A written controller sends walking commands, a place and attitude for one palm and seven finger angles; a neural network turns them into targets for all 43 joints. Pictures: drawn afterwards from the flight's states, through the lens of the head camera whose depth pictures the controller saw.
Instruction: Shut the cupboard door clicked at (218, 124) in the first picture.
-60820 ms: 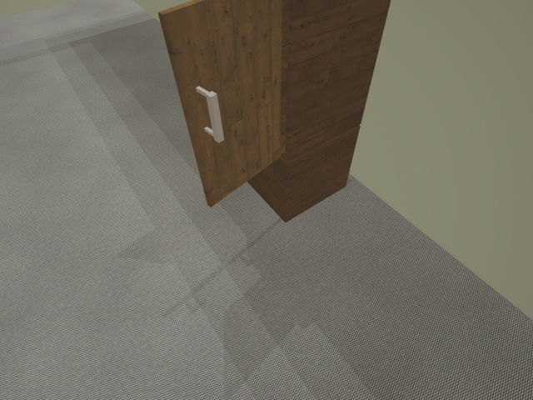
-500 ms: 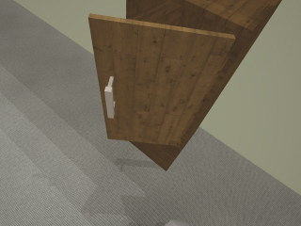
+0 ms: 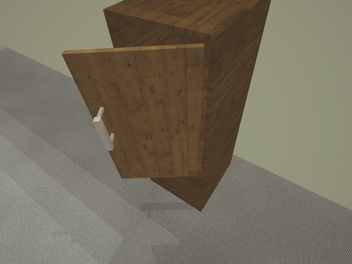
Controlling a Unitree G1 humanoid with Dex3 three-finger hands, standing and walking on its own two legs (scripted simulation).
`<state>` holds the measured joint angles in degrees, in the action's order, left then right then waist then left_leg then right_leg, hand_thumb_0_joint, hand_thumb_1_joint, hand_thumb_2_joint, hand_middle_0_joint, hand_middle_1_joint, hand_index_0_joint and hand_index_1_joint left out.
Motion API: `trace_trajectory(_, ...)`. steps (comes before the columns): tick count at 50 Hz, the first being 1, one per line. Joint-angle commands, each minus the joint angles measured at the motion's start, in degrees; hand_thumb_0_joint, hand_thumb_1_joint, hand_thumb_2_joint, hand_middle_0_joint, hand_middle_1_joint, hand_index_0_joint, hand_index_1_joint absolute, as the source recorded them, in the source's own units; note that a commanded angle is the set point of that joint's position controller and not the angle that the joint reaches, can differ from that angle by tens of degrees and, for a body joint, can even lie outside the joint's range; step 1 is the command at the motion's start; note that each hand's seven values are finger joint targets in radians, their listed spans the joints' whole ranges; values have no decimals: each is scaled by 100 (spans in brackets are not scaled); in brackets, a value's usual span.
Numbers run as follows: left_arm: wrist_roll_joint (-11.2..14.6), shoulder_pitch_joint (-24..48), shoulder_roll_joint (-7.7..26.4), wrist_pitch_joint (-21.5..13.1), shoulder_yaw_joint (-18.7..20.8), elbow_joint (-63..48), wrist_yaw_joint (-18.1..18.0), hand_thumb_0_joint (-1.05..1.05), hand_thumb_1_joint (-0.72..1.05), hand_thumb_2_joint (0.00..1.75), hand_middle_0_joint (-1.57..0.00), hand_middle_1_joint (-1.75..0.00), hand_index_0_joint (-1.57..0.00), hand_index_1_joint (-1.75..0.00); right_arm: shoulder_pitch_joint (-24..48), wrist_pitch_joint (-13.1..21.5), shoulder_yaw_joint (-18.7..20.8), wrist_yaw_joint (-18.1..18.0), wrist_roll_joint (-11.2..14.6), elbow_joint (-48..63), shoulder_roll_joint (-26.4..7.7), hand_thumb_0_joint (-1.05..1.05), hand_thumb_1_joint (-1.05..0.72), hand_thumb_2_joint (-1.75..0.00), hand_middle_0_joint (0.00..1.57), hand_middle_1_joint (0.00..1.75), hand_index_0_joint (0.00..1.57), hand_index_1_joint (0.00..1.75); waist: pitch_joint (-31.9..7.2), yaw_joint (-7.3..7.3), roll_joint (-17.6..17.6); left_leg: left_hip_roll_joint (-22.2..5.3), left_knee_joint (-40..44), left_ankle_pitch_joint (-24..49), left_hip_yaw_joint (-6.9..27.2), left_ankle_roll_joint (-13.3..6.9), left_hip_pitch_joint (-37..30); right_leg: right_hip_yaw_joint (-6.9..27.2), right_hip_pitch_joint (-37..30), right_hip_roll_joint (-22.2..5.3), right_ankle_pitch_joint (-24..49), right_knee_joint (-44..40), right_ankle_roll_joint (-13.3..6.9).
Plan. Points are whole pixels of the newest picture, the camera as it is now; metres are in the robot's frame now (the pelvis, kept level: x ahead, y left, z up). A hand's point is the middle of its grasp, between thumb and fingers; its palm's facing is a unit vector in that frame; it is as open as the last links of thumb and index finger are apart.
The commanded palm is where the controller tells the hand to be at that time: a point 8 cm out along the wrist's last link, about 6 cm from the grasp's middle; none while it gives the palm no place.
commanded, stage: come to a stop and stand still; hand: left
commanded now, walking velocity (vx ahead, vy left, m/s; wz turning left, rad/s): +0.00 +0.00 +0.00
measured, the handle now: (105, 129) +0.49 +0.24 +0.00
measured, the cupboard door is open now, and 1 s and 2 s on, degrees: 35 35 35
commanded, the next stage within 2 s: look again from close up in 0.76 s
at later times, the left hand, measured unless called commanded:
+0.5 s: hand out of the picture +0.00 +0.18 -0.19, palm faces +0.05 -0.99 -0.11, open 7.3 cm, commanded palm none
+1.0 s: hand out of the picture +0.00 +0.22 -0.19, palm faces +0.00 -0.97 -0.22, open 7.3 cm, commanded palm none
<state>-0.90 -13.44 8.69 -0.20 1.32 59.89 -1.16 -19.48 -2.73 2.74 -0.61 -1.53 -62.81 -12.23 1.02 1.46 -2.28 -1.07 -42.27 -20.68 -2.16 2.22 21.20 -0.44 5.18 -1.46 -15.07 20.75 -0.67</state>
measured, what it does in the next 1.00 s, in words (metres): steps on the spot: left foot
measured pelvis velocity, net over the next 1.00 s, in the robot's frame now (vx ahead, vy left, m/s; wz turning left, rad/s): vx -0.01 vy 0.04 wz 0.02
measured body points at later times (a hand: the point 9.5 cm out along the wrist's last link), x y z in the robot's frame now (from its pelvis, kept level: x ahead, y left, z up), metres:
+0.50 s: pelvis +0.02 +0.04 -0.01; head +0.04 +0.06 +0.44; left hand +0.00 +0.24 -0.18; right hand +0.09 -0.19 -0.15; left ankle +0.02 +0.13 -0.75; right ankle -0.04 -0.11 -0.75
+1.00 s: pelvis -0.01 +0.04 -0.01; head +0.02 +0.04 +0.44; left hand +0.00 +0.27 -0.17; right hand -0.02 -0.18 -0.17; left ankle +0.02 +0.13 -0.75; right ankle -0.04 -0.11 -0.75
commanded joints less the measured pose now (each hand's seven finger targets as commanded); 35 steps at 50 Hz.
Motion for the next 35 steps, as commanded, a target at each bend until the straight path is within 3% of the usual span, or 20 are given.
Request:
trace_trajectory(1, -8, -277, 874, -158, 153, -149, -80, 0, 90, 90, -20, -30, -20, -30, -43, 127, 42, 30, 57, 304, -257, 0, -90, -90, 20, 30, 20, 30, 386, -134, 1224, -124, -456, 83, 84, 51, 574, 713, -78, -1375, 2374, -619, -703)
trace_trajectory(3, -15, -402, 870, -161, 147, -88, -95, 0, 90, 90, -20, -30, -20, -30, 111, 146, 27, 17, 74, 377, -233, 0, -90, -90, 20, 30, 20, 30, 154, -193, 1399, -102, -179, 24, 23, 65, 462, 638, -316, -1331, 2905, -410, -727)
trace_trajectory(6, -31, -566, 823, -135, 118, 14, -117, 0, 90, 90, -20, -30, -20, -30, 438, 169, -24, -6, 106, 440, -177, 0, -90, -90, 20, 30, 20, 30, 157, -289, 1565, -50, 501, -12, -58, 10, 82, 694, -249, -1287, 3332, -211, -773)
trace_trajectory(7, -27, -538, 820, -125, 110, 43, -131, 0, 90, 90, -20, -30, -20, -30, 424, 177, -34, -27, 108, 413, -172, 0, -90, -90, 20, 30, 20, 30, 174, -246, 1507, -65, 889, 151, -36, -12, -226, 711, -85, -1287, 3237, -116, -766)
trace_trajectory(9, 5, -452, 769, -106, 95, 89, -127, 0, 90, 90, -20, -30, -20, -30, 220, 249, -58, -50, 116, 252, -150, 0, -90, -90, 20, 30, 20, 30, 48, -100, 1285, 2, 1922, 1322, -69, -59, -1183, 537, 321, -987, 2858, 235, -462)
trace_trajectory(10, 39, -512, 666, -86, 65, 101, -125, 0, 90, 90, -20, -30, -20, -30, 163, 324, -69, -75, 106, 196, -267, 0, -90, -90, 20, 30, 20, 30, -96, -112, 842, -234, 2074, 2295, 157, -166, -1653, 417, 523, -712, 2553, 453, -265)
trace_trajectory(11, 53, -707, 519, -67, 33, 136, -128, 0, 90, 90, -20, -30, -20, -30, 124, 377, -53, -119, 81, 135, -453, 0, -90, -90, 20, 30, 20, 30, -281, -175, 297, -606, 1687, 3341, 364, -313, -2029, 342, 722, -508, 1872, 442, -138)
trace_trajectory(12, 37, -760, 459, -36, 16, 170, -155, 0, 90, 90, -20, -30, -20, -30, 118, 364, -39, -150, 84, 115, -506, 0, -90, -90, 20, 30, 20, 30, -289, -161, 220, -775, 1553, 3519, 415, -432, -1963, 289, 668, -419, 1243, 262, -94)
trace_trajectory(13, -2, -761, 420, -3, 9, 192, -168, 0, 90, 90, -20, -30, -20, -30, 210, 328, -45, -163, 83, 100, -519, 0, -90, -90, 20, 30, 20, 30, -19, -164, 321, -782, 1583, 3103, 350, -415, -1794, 355, 729, -386, 886, 71, -104)
trace_trajectory(14, -15, -731, 439, 45, 9, 255, -155, 0, 90, 90, -20, -30, -20, -30, 305, 343, -63, -181, 105, 70, -453, 0, -90, -90, 20, 30, 20, 30, 20, -160, -110, -727, 1677, 3244, 395, -435, -1772, 300, 696, -390, 903, 109, -55)
trace_trajectory(15, 4, -630, 486, 75, -3, 285, -143, 0, 90, 90, -20, -30, -20, -30, 336, 339, -84, -194, 116, 68, -405, 0, -90, -90, 20, 30, 20, 30, 94, -138, -297, -697, 1841, 3291, 459, -463, -1680, 173, 590, -363, 800, 126, 9)
trace_trajectory(17, 22, -688, 443, 70, -38, 356, -121, 0, 90, 90, -20, -30, -20, -30, 433, 339, -114, -226, 125, 63, -383, 0, -90, -90, 20, 30, 20, 30, 106, -165, -381, -657, 1966, 3278, 458, -458, -1670, 229, 463, -353, 848, 36, 13)
trace_trajectory(24, 2, -697, 426, 47, -56, 452, -114, 0, 90, 90, -20, -30, -20, -30, 439, 367, -120, -233, 133, 72, -361, 0, -90, -90, 20, 30, 20, 30, 37, -144, 131, -575, 2110, 2884, 432, -379, -1780, 213, 296, -416, 1027, -171, 36)
trace_trajectory(35, 12, -653, 512, 59, -53, 432, -104, 0, 90, 90, -20, -30, -20, -30, 293, 387, -149, -187, 111, -20, -380, 0, -90, -90, 20, 30, 20, 30, 190, -196, 281, -526, 2481, 2192, 474, -350, -1502, 222, 211, -477, 736, -243, 63)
